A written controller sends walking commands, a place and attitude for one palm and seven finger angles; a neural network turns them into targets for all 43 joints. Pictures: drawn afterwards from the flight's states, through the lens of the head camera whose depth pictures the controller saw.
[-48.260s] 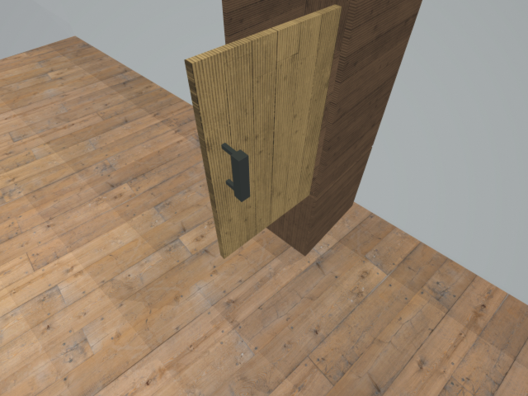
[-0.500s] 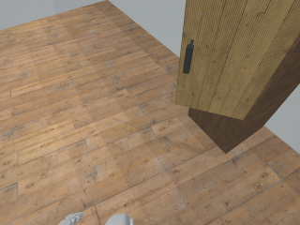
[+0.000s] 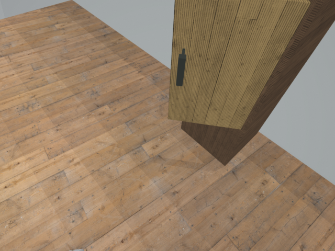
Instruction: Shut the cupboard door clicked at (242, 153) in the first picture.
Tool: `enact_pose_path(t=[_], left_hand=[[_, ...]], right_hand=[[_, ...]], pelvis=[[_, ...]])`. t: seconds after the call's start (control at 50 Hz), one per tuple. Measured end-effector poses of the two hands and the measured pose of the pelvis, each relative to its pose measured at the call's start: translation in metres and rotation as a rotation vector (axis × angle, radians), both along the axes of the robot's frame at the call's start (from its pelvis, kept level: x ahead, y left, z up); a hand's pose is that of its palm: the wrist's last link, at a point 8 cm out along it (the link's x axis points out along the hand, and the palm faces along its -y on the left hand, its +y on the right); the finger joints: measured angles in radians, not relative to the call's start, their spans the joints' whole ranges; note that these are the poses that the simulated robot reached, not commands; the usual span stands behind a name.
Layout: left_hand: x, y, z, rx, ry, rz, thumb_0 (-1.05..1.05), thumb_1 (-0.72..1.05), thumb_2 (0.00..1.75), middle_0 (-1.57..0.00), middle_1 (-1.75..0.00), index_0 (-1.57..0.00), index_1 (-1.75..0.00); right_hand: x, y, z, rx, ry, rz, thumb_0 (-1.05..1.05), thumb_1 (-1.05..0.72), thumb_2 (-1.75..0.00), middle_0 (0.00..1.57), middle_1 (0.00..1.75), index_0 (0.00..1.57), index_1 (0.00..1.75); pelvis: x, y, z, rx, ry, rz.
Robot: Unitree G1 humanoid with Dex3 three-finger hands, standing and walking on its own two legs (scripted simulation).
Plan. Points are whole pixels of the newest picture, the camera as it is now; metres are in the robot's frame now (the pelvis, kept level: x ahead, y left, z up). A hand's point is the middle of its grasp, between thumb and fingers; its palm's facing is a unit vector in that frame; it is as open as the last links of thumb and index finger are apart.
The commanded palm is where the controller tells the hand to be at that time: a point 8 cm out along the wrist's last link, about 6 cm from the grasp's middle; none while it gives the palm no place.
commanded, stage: take the last steps up to it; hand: left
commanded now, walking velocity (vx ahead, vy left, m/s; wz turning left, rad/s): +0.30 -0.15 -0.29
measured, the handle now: (181, 67) +0.71 -0.01 +0.00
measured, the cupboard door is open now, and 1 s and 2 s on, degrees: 38 38 38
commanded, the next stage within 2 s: come to a stop and stand still in 0.68 s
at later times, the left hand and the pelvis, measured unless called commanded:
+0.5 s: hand out of the picture +0.14 +0.18 -0.19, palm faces -0.11 -0.98 -0.14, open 7.4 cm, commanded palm none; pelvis +0.10 -0.01 +0.00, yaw -7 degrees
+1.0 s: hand (156, 180) +0.34 +0.05 -0.17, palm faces -0.14 -0.97 -0.21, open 7.3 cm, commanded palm none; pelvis +0.23 -0.11 +0.00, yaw -8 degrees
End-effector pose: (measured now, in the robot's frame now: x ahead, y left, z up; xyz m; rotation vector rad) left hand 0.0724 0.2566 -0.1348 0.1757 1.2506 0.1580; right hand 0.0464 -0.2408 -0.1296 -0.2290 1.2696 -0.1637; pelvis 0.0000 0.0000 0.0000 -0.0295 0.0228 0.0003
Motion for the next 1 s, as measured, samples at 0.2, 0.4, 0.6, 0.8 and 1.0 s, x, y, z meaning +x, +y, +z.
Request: enact_pose_path(t=[0.2,0.4,0.6,0.8,1.0], left_hand=[[0.007,-0.033,0.005,0.013,0.004,-0.039,0.01,0.91,0.89,-0.20,-0.30,-0.20,-0.30],[0.016,-0.028,-0.032,-0.068,0.153,-0.031,0.01,0.91,0.89,-0.20,-0.30,-0.20,-0.30],[0.147,-0.047,-0.009,-0.067,0.043,-0.156,0.01,0.91,0.90,-0.19,-0.30,-0.19,-0.30],[0.278,-0.122,-0.007,-0.015,-0.119,-0.263,0.01,0.91,0.90,-0.19,-0.30,-0.19,-0.30],[0.271,-0.153,-0.005,-0.011,-0.032,-0.170,0.00,0.93,0.89,-0.20,-0.30,-0.20,-0.30]], right_hand=[[-0.012,-0.033,-0.015,0.023,0.071,-0.089,0.01,-0.91,-0.90,0.20,0.30,0.20,0.29],[0.063,-0.028,0.000,-0.050,-0.069,-0.073,0.01,-0.91,-0.90,0.20,0.30,0.20,0.29],[0.035,-0.018,0.013,-0.018,0.093,-0.192,0.01,-0.91,-0.90,0.20,0.30,0.20,0.30],[0.023,-0.052,-0.022,0.097,0.308,-0.325,0.01,-0.91,-0.90,0.21,0.30,0.20,0.30],[0.168,-0.104,-0.019,0.054,0.097,-0.223,0.01,-0.91,-0.90,0.20,0.30,0.19,0.29]], pelvis=[[0.023,-0.018,-0.003,0.019,0.000,-0.038],[0.077,-0.007,-0.015,0.009,-0.001,-0.079],[0.132,-0.025,0.006,-0.003,-0.005,-0.141],[0.198,-0.087,-0.017,0.030,-0.015,-0.154],[0.232,-0.107,-0.004,0.023,-0.014,-0.136]])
